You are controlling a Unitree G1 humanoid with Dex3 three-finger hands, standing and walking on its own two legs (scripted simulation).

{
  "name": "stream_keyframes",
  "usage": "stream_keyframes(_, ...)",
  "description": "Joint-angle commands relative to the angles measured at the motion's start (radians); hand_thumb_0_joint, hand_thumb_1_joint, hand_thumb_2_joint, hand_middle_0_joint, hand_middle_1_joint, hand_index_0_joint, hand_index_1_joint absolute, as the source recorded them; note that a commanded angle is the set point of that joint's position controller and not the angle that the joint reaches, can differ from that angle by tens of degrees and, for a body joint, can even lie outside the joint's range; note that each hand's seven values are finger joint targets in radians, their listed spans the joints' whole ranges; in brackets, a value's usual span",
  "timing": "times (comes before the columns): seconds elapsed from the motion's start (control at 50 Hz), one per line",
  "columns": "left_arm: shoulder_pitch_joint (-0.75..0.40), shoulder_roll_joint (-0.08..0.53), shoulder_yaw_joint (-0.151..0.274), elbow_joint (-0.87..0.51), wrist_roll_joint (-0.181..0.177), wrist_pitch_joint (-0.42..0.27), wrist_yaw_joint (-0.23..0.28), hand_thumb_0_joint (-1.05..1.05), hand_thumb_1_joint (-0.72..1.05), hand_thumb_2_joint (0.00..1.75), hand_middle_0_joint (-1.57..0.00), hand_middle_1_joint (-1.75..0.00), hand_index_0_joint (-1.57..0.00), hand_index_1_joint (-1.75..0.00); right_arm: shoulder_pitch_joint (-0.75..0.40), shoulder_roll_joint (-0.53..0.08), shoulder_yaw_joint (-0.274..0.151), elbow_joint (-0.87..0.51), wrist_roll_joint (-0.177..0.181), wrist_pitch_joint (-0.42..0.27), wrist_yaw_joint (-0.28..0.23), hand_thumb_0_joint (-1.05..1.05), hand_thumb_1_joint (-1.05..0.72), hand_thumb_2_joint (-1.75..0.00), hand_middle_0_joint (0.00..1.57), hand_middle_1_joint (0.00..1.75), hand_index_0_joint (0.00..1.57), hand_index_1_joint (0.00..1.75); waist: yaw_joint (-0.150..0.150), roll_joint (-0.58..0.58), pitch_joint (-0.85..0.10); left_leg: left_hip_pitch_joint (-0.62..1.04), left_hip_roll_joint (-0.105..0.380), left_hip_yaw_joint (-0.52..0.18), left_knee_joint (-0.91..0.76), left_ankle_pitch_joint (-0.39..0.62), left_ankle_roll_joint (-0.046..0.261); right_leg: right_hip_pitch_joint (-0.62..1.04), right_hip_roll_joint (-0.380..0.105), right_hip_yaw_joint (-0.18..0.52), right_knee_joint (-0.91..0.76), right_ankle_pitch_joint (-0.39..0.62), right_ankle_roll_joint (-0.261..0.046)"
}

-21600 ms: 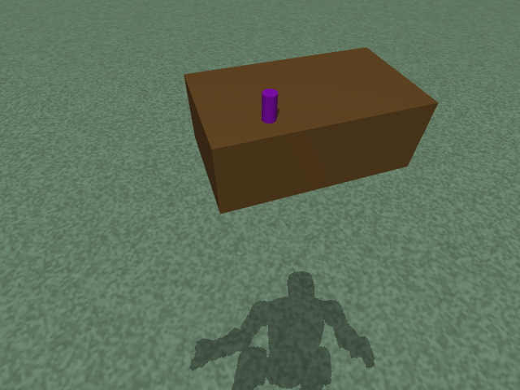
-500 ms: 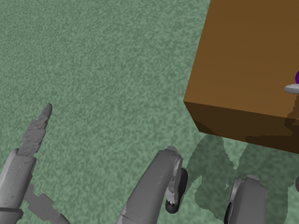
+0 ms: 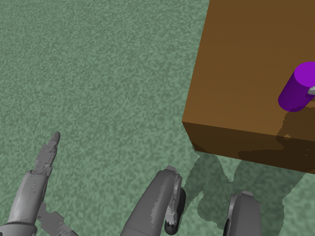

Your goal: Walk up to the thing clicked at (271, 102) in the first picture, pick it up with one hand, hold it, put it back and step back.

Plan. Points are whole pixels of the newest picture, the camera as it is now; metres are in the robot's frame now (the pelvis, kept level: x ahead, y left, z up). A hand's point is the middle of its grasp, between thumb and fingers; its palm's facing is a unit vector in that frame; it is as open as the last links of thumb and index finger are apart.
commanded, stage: rise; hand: right
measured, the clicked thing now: (300, 89) +0.54 -0.20 -0.09
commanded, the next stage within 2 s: home in 0.12 s
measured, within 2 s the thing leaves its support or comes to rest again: neither
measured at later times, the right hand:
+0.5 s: hand out of the picture +0.50 -0.31 +0.09, palm faces +0.30 +0.91 -0.29, open 17.3 cm
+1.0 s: hand out of the picture +0.29 -0.21 +0.09, palm faces +0.16 +0.96 -0.23, open 17.2 cm
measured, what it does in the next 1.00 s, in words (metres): rises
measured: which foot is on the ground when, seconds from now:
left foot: down 0.00-1.00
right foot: down 0.00-1.00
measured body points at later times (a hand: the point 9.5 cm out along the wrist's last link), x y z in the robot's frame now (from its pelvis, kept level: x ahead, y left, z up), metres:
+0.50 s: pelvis +0.04 -0.01 +0.11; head +0.17 -0.05 +0.54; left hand +0.22 +0.21 +0.11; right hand +0.48 -0.35 +0.11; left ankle +0.10 +0.13 -0.54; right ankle +0.04 -0.12 -0.54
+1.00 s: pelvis +0.08 -0.01 +0.16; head +0.12 -0.02 +0.61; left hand +0.26 +0.21 +0.11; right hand +0.28 -0.26 +0.10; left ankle +0.10 +0.13 -0.54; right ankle +0.04 -0.12 -0.54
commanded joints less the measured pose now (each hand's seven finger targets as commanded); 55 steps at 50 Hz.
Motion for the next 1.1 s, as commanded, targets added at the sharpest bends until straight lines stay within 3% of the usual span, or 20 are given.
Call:
stream_keyframes(0.0, 0.003, 0.179, 0.136, -0.151, -0.013, -0.039, 0.047, 0.00, -0.56, 0.05, -0.05, -0.05, -0.05, -0.05, -0.381, -0.194, 0.040, -0.101, 0.017, -0.043, 0.035, 0.00, 0.56, -0.06, 0.06, 0.06, 0.07, 0.06, 0.002, -0.282, -0.517, 0.396, -0.031, -0.016, -0.202, 0.153, 0.042, 0.406, 0.012, -0.008, -0.286, 0.226, -0.017)
stream_keyframes(0.04, 0.021, 0.156, 0.100, -0.108, -0.010, -0.037, 0.048, 0.00, -0.59, 0.08, -0.07, -0.07, -0.06, -0.08, -0.351, -0.135, 0.071, -0.020, 0.026, -0.039, 0.054, 0.00, 0.50, -0.01, 0.08, 0.03, 0.08, 0.03, 0.007, -0.252, -0.429, 0.380, -0.035, -0.007, -0.220, 0.144, 0.043, 0.382, 0.012, -0.005, -0.314, 0.216, -0.019)
stream_keyframes(0.06, -0.020, 0.186, 0.107, -0.182, -0.031, 0.000, 0.051, 0.00, -0.57, 0.07, -0.07, -0.06, -0.06, -0.07, -0.254, -0.425, 0.005, 0.054, -0.084, 0.050, -0.006, 0.00, 0.48, -0.07, 0.05, 0.06, 0.06, 0.06, -0.114, -0.285, -0.522, 0.520, -0.034, -0.043, -0.288, 0.130, 0.043, 0.474, 0.015, -0.027, -0.390, 0.231, -0.013)
stream_keyframes(0.08, 0.023, 0.175, 0.098, -0.196, -0.031, 0.021, 0.049, 0.00, -0.57, 0.07, -0.07, -0.06, -0.06, -0.07, -0.376, -0.404, 0.021, -0.048, -0.074, 0.076, -0.047, 0.00, 0.50, -0.07, 0.05, 0.06, 0.06, 0.06, -0.072, -0.312, -0.562, 0.564, -0.034, -0.045, -0.307, 0.144, 0.038, 0.497, 0.013, -0.030, -0.395, 0.238, -0.013)
stream_keyframes(0.1, 0.085, 0.144, 0.074, -0.175, -0.024, 0.036, 0.038, 0.00, -0.56, 0.07, -0.07, -0.06, -0.06, -0.07, -0.436, -0.280, 0.091, -0.047, -0.071, 0.092, -0.053, 0.00, 0.52, -0.06, 0.05, 0.06, 0.06, 0.06, -0.045, -0.298, -0.560, 0.582, -0.039, -0.049, -0.327, 0.157, 0.034, 0.505, 0.015, -0.036, -0.408, 0.234, -0.017)
stream_keyframes(0.14, 0.107, 0.135, 0.071, -0.133, -0.028, 0.051, 0.033, 0.00, -0.54, 0.08, -0.06, -0.05, -0.05, -0.07, -0.412, -0.274, 0.116, -0.073, -0.075, 0.131, -0.069, 0.00, 0.54, -0.06, 0.04, 0.06, 0.06, 0.06, -0.066, -0.331, -0.578, 0.602, -0.042, -0.039, -0.353, 0.194, 0.032, 0.581, 0.018, -0.044, -0.433, 0.281, -0.014)
stream_keyframes(0.18, 0.130, 0.131, 0.059, -0.015, -0.033, 0.076, 0.034, 0.00, -0.47, 0.11, -0.05, -0.05, -0.04, -0.06, -0.407, -0.427, 0.037, -0.112, -0.090, 0.165, -0.106, 0.00, 0.50, -0.07, 0.04, 0.06, 0.06, 0.06, -0.126, -0.384, -0.596, 0.599, -0.047, -0.022, -0.359, 0.242, 0.039, 0.673, 0.016, -0.042, -0.458, 0.377, -0.004)
stream_keyframes(0.2, 0.081, 0.134, 0.053, -0.023, -0.032, 0.083, 0.034, 0.00, -0.39, 0.14, -0.03, -0.04, -0.02, -0.06, -0.407, -0.441, 0.028, -0.133, -0.090, 0.175, -0.119, 0.00, 0.47, -0.09, 0.04, 0.07, 0.06, 0.07, -0.141, -0.386, -0.620, 0.618, -0.047, -0.016, -0.361, 0.268, 0.038, 0.716, 0.011, -0.039, -0.469, 0.433, 0.002)
stream_keyframes(0.24, 0.024, 0.131, 0.054, -0.006, -0.030, 0.087, 0.036, 0.00, -0.23, 0.30, -0.12, -0.16, -0.11, -0.16, -0.401, -0.325, 0.092, -0.125, -0.079, 0.193, -0.130, 0.00, 0.55, -0.05, 0.05, 0.05, 0.05, 0.05, -0.137, -0.347, -0.599, 0.654, -0.049, -0.016, -0.399, 0.296, 0.039, 0.741, 0.010, -0.043, -0.495, 0.458, -0.002)
stream_keyframes(0.28, -0.015, 0.079, -0.035, 0.080, -0.034, 0.097, 0.039, 0.00, -0.07, 0.45, -0.12, -0.17, -0.12, -0.17, -0.347, -0.284, 0.113, -0.011, -0.074, 0.208, -0.151, 0.00, 0.55, -0.05, 0.05, 0.05, 0.05, 0.05, -0.158, -0.311, -0.479, 0.654, -0.051, -0.010, -0.432, 0.278, 0.040, 0.706, 0.009, -0.046, -0.533, 0.437, -0.002)
stream_keyframes(0.36, -0.178, -0.005, -0.195, 0.024, -0.030, 0.091, 0.041, 0.00, 0.25, 0.57, -0.14, -0.20, -0.14, -0.20, -0.309, -0.173, 0.180, 0.007, -0.065, 0.209, -0.167, 0.00, 0.52, -0.07, 0.06, 0.06, 0.06, 0.06, -0.205, -0.260, -0.564, 0.828, -0.052, -0.020, -0.487, 0.306, 0.035, 0.736, 0.009, -0.059, -0.586, 0.457, -0.001)
stream_keyframes(0.38, -0.150, -0.002, -0.193, 0.024, -0.031, 0.094, 0.043, 0.00, 0.33, 0.58, -0.14, -0.21, -0.14, -0.21, -0.230, -0.139, 0.191, 0.040, -0.059, 0.216, -0.167, 0.00, 0.52, -0.07, 0.06, 0.06, 0.06, 0.06, -0.197, -0.246, -0.547, 0.842, -0.055, -0.014, -0.500, 0.326, 0.035, 0.763, 0.008, -0.060, -0.604, 0.481, 0.002)
stream_keyframes(0.42, -0.007, 0.064, -0.118, 0.096, -0.035, 0.117, 0.050, 0.00, 0.41, 0.62, -0.15, -0.22, -0.15, -0.22, -0.078, -0.183, 0.153, 0.015, -0.050, 0.238, -0.171, 0.00, 0.47, -0.10, 0.06, 0.07, 0.06, 0.07, -0.190, -0.257, -0.487, 0.859, -0.055, -0.003, -0.526, 0.385, 0.037, 0.828, 0.011, -0.063, -0.635, 0.559, 0.006)
stream_keyframes(0.46, 0.007, 0.044, -0.119, 0.112, -0.047, 0.133, 0.045, 0.00, 0.46, 0.65, -0.16, -0.23, -0.15, -0.23, 0.007, -0.057, 0.235, -0.046, -0.028, 0.268, -0.156, 0.00, 0.45, -0.11, 0.06, 0.07, 0.06, 0.07, -0.179, -0.202, -0.451, 0.872, -0.057, 0.000, -0.551, 0.408, 0.036, 0.868, 0.013, -0.061, -0.661, 0.591, 0.002)
stream_keyframes(0.5, 0.007, 0.085, -0.060, 0.179, -0.060, 0.147, 0.053, 0.00, 0.56, 0.71, -0.17, -0.24, -0.16, -0.24, 0.093, 0.027, 0.286, -0.092, -0.001, 0.311, -0.153, 0.00, 0.49, -0.09, 0.06, 0.06, 0.06, 0.06, -0.176, -0.149, -0.362, 0.859, -0.052, 0.002, -0.575, 0.400, 0.036, 0.870, 0.016, -0.061, -0.687, 0.575, -0.004)
stream_keyframes(0.54, -0.001, 0.068, -0.071, 0.237, -0.073, 0.156, 0.054, 0.00, 0.62, 0.74, -0.17, -0.25, -0.17, -0.25, 0.119, 0.000, 0.286, -0.276, 0.011, 0.339, -0.157, 0.00, 0.48, -0.10, 0.06, 0.07, 0.06, 0.07, -0.220, -0.189, -0.369, 0.867, -0.045, -0.002, -0.594, 0.396, 0.038, 0.925, 0.016, -0.065, -0.716, 0.594, -0.002)
stream_keyframes(0.62, -0.088, -0.004, -0.149, 0.244, -0.086, 0.155, 0.055, 0.00, 0.88, 0.89, -0.20, -0.30, -0.20, -0.30, 0.233, 0.067, 0.326, -0.531, 0.039, 0.361, -0.171, 0.00, 0.48, -0.10, 0.06, 0.07, 0.06, 0.07, -0.289, -0.207, -0.418, 0.977, -0.036, 0.000, -0.619, 0.425, 0.043, 1.017, 0.017, -0.069, -0.770, 0.649, 0.009)
stream_keyframes(0.78, -0.066, -0.003, -0.118, 0.342, -0.088, 0.172, 0.105, 0.00, 0.90, 0.90, -0.20, -0.30, -0.20, -0.30, 0.660, 0.238, 0.415, -0.790, 0.084, 0.386, -0.215, 0.00, 0.50, -0.08, 0.06, 0.06, 0.06, 0.06, -0.331, -0.198, -0.312, 1.082, -0.022, -0.013, -0.681, 0.484, 0.045, 1.108, 0.021, -0.091, -0.829, 0.768, 0.020)
stream_keyframes(0.98, -0.113, -0.030, -0.091, 0.338, -0.095, 0.181, 0.118, 0.00, 0.90, 0.90, -0.20, -0.30, -0.20, -0.30, 1.113, 0.399, 0.559, -1.079, 0.094, 0.449, -0.198, 0.00, 0.52, -0.08, 0.06, 0.06, 0.06, 0.06, -0.354, -0.034, -0.124, 1.116, -0.009, -0.008, -0.728, 0.438, 0.025, 1.026, 0.035, -0.114, -0.880, 0.581, 0.002)
stream_keyframes(1.08, -0.101, -0.042, -0.089, 0.325, -0.090, 0.171, 0.133, 0.00, 0.90, 0.90, -0.20, -0.30, -0.20, -0.30, 1.183, 0.395, 0.550, -1.178, 0.088, 0.450, -0.208, 0.00, 0.53, -0.07, 0.06, 0.06, 0.06, 0.06, -0.351, -0.013, -0.076, 1.080, -0.003, -0.018, -0.746, 0.324, 0.017, 1.002, 0.043, -0.118, -0.882, 0.456, -0.012)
